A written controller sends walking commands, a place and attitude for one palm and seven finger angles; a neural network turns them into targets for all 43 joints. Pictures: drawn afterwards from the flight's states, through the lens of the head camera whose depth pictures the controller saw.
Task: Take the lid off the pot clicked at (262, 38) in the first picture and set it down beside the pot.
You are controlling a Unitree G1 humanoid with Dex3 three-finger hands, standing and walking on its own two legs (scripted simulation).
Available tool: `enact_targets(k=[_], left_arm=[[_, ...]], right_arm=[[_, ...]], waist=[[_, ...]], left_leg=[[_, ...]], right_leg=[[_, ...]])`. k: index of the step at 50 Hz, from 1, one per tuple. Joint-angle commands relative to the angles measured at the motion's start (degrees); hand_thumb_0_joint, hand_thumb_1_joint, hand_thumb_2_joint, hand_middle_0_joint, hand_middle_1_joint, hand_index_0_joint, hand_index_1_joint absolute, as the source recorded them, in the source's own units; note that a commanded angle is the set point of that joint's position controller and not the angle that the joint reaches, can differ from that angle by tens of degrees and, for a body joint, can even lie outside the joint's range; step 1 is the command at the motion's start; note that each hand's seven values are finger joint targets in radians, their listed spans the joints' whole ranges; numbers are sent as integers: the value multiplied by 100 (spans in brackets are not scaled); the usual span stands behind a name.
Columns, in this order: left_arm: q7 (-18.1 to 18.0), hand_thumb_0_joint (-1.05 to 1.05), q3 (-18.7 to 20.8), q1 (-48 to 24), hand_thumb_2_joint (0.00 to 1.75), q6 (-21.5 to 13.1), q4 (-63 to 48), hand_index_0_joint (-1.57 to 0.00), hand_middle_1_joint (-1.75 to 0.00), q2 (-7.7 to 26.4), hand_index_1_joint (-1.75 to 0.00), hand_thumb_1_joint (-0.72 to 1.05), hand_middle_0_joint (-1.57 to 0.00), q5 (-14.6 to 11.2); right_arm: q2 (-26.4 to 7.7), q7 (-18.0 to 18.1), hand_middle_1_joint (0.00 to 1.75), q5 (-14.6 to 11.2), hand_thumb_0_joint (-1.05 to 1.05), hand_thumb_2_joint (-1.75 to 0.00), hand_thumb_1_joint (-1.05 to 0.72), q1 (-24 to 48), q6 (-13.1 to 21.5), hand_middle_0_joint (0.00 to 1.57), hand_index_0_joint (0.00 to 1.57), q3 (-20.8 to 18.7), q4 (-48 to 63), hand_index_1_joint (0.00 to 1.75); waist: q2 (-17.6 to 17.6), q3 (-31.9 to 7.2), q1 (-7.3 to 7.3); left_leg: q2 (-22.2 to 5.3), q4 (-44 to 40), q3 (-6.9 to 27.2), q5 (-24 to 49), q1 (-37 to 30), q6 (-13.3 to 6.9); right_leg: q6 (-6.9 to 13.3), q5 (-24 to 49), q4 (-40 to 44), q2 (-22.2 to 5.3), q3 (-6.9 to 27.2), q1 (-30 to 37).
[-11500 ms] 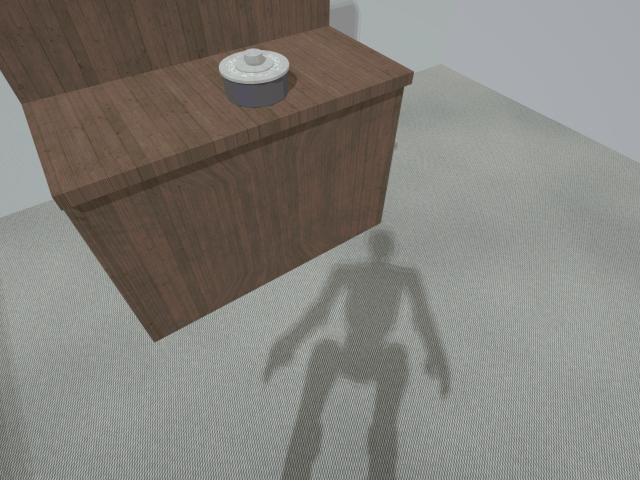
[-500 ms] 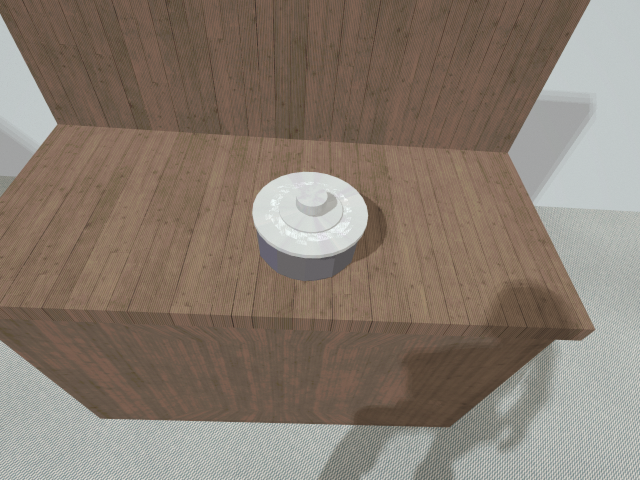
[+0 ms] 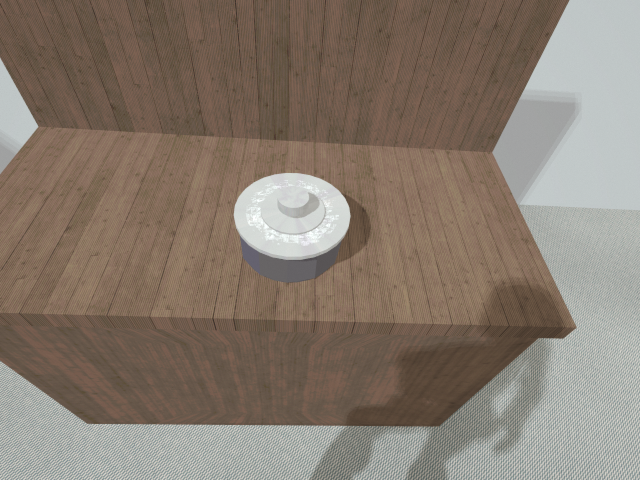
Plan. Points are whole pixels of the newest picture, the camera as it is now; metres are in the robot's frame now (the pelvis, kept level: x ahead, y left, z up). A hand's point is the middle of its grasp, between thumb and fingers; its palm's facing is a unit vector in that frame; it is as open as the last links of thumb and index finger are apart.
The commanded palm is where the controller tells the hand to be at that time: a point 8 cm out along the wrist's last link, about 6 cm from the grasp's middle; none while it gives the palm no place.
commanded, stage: look again from close up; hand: left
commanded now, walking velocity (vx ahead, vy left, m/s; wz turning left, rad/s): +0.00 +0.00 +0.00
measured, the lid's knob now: (293, 201) +0.51 +0.09 +0.04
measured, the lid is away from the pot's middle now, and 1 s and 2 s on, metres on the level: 0.00 0.00 0.00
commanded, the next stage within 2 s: lift the closed hand beside the body in 0.24 s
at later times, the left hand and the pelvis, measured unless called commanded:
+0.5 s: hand out of the picture +0.11 +0.20 -0.10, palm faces +0.15 -0.93 -0.33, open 6.8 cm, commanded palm +0.09 +0.23 -0.05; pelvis +0.00 +0.00 +0.00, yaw +2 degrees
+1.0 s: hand out of the picture +0.11 +0.19 -0.04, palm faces +0.28 -0.91 -0.32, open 3.1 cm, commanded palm +0.07 +0.23 +0.00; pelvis +0.00 -0.04 +0.00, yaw +2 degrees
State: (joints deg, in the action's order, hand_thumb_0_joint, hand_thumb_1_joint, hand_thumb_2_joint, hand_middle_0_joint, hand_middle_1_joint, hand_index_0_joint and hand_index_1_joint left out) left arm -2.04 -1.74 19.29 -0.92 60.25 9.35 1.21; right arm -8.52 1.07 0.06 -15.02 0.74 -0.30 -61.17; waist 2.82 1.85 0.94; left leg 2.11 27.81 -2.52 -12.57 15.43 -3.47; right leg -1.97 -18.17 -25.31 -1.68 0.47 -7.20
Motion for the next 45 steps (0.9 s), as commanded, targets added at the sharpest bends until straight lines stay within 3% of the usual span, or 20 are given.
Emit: enact_targets(k=[1,15,16,17,18,19,20,21,22,23,24,25,26,28,30,33,36,39,41,45], left_arm=[[-46,0,114,618,90,-28,-89,-20,-30,445,-30,90,-20,-22],[-44,0,110,631,90,-44,-26,-20,-30,428,-30,90,-20,-43],[-49,0,110,628,90,-43,-11,-20,-30,390,-30,90,-20,-41],[-237,0,158,623,90,-144,102,-20,-30,561,-30,90,-20,64],[-313,0,8,-3109,90,-1020,-7530,-24,-35,1405,-35,90,-24,-625],[-643,0,98,-1028,90,-594,-6427,-29,-40,1266,-40,90,-29,-208],[-882,0,70,-752,90,-212,-6140,-33,-44,1051,-44,90,-33,-321],[-880,0,-338,630,90,199,-5301,-38,-49,75,-49,90,-38,-389],[-828,0,-478,584,90,256,-5183,-42,-54,-144,-54,90,-42,-339],[-707,0,-791,1010,90,252,-4728,-46,-59,-534,-59,90,-46,-196],[-610,0,-831,1356,90,316,-3984,-51,-64,-677,-64,90,-51,-91],[-511,0,-788,1761,90,326,-3588,-55,-68,-745,-68,90,-55,-43],[-439,0,-431,2064,90,305,-3544,-60,-73,-466,-73,90,-60,0],[-298,0,488,2708,90,144,-4164,-68,-83,334,-83,90,-68,-52],[-313,0,1450,2281,90,-116,-5044,-77,-92,1343,-92,90,-77,-154],[-342,0,1219,1008,90,-400,-6363,-90,-107,1201,-107,90,-90,-244],[-309,0,747,755,90,-390,-6414,-104,-121,739,-121,90,-104,-259],[-291,0,673,845,90,-397,-6579,-117,-136,704,-136,90,-117,-282],[-318,0,844,866,90,-423,-6932,-126,-145,908,-145,90,-126,-295],[-349,0,1163,1213,90,-327,-6495,-130,-150,1096,-150,90,-130,-298]], right_arm=[[-567,38,30,-11,0,-90,-90,-284,116,20,20,-71,215,30],[-499,50,30,-23,0,-90,-90,-427,136,20,20,-52,52,30],[-511,53,30,-18,0,-90,-90,-405,133,20,20,-55,33,30],[-790,24,30,-1,0,-90,-90,96,146,20,20,-35,415,30],[-1375,1,30,-399,0,-90,-90,-162,1147,20,20,-172,2215,30],[-1082,246,30,-464,0,-90,-90,300,1557,20,20,49,1939,30],[-1034,286,30,-480,0,-90,-90,359,1635,20,20,-38,1636,30],[-875,258,30,-568,0,-90,-90,393,1619,20,20,-57,1648,30],[-951,203,30,-418,0,-90,-90,460,1638,20,20,-6,1769,30],[-1025,147,30,-315,0,-90,-90,530,1650,20,20,-7,1914,30],[-1067,64,30,-275,0,-90,-90,521,1553,20,20,-128,1989,30],[-1149,-39,30,-266,0,-90,-90,559,1441,20,20,-239,2212,30],[-1152,-91,30,-216,0,-90,-90,578,1283,20,20,-320,2372,30],[-1105,-135,30,-192,0,-90,-90,928,1061,20,20,-401,2773,30],[-1089,-49,30,-229,0,-90,-90,1088,924,20,20,-371,3158,30],[-947,101,30,-198,0,-90,-90,1081,866,20,20,-211,3558,30],[-914,181,30,-154,0,-90,-90,943,794,20,20,-143,3676,30],[-955,251,30,-121,0,-90,-90,832,776,20,20,-125,3782,30],[-982,300,30,-90,0,-90,-90,811,790,20,20,-135,3838,30],[-973,382,30,-92,0,-90,-90,878,706,20,20,-132,3751,30]], waist=[[-228,179,-13],[-169,52,-5],[-215,97,-19],[-733,151,10],[-1732,-2432,-175],[-2597,-2506,-3],[-1936,-2035,-44],[-1348,-1246,-91],[-667,-604,-107],[-233,-204,-128],[296,233,-140],[628,186,-36],[934,186,65],[1116,97,340],[698,-66,387],[-658,-160,143],[-1009,48,-71],[-905,-291,-65],[-746,-638,-33],[-59,-429,8]], left_leg=[[-743,-551,851,598,-337,-20],[-768,-531,853,979,-463,-47],[-768,-534,837,973,-486,-32],[-728,384,709,1728,-404,170],[-287,-464,793,1393,-1749,513],[-529,-511,748,1409,-1998,691],[-516,-537,856,816,-1476,755],[-447,-741,918,575,-1213,603],[-421,-789,885,423,-1012,444],[-362,-705,808,483,-902,321],[-382,-648,819,588,-546,255],[-402,-563,784,785,-356,231],[-424,-522,708,912,-259,276],[-365,-569,508,766,-90,342],[-319,-547,337,530,-152,357],[-246,-507,196,215,-494,312],[-221,-408,219,-114,-576,272],[-192,-329,238,17,-811,232],[-192,-242,225,217,-928,208],[-172,-143,203,427,-771,167]], right_leg=[[382,818,416,-408,276,-518],[377,1016,444,-420,209,-331],[383,1009,432,-429,228,-386],[362,1698,551,-495,476,-614],[418,1379,28,-42,-159,-274],[581,930,-238,12,-188,-608],[474,830,-243,57,-295,-589],[441,825,-72,81,-427,-624],[378,838,88,112,-478,-654],[349,808,245,159,-547,-853],[326,712,258,187,-618,-1077],[341,746,210,185,-649,-1047],[338,776,156,220,-676,-1026],[330,676,194,186,-622,-856],[327,594,282,119,-535,-710],[308,502,386,85,-312,-850],[289,352,543,121,-288,-1162],[293,418,512,155,-297,-1073],[290,573,520,166,-308,-934],[238,849,531,158,-331,-934]])
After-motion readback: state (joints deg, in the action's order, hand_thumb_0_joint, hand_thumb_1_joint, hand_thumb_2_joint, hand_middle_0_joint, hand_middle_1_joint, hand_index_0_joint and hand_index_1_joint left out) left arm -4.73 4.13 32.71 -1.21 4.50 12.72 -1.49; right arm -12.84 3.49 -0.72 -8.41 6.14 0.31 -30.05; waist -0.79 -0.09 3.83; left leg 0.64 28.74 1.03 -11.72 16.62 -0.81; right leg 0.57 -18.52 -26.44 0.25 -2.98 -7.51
